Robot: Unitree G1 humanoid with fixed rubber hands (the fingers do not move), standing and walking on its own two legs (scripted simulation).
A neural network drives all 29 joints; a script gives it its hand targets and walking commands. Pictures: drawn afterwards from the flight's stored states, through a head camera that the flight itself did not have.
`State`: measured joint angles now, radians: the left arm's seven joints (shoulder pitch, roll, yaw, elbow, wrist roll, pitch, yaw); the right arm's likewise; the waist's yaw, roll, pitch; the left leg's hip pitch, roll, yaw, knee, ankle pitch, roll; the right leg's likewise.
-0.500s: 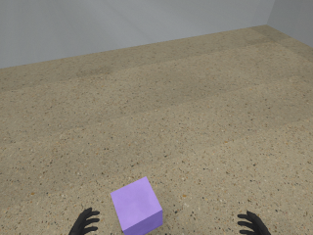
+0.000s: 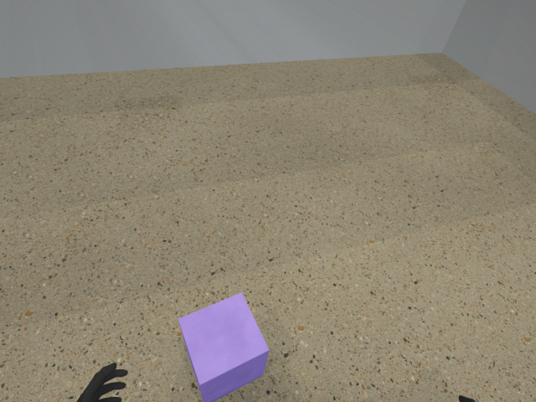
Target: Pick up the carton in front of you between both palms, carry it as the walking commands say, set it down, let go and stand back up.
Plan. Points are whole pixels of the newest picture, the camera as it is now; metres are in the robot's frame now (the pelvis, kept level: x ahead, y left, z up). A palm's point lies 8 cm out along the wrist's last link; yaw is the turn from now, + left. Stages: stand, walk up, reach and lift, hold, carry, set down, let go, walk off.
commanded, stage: stand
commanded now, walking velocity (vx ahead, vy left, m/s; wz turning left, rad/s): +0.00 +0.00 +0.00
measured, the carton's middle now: (223, 348) +0.44 +0.11 -0.64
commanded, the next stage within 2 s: none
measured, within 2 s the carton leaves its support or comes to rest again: neither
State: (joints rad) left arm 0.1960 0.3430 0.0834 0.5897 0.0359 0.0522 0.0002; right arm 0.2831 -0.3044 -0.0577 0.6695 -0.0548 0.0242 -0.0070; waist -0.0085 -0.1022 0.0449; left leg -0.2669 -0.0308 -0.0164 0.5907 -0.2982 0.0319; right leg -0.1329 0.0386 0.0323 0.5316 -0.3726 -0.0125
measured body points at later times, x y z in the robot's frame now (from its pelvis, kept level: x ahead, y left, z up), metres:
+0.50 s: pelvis +0.04 +0.03 +0.01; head +0.07 +0.05 +0.45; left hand +0.21 +0.31 -0.10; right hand +0.14 -0.28 -0.09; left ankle +0.01 +0.10 -0.73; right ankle -0.05 -0.12 -0.73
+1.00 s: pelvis +0.00 +0.00 +0.01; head +0.00 +0.02 +0.46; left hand +0.12 +0.30 -0.10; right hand +0.12 -0.31 -0.08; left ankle +0.01 +0.10 -0.73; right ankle -0.05 -0.12 -0.73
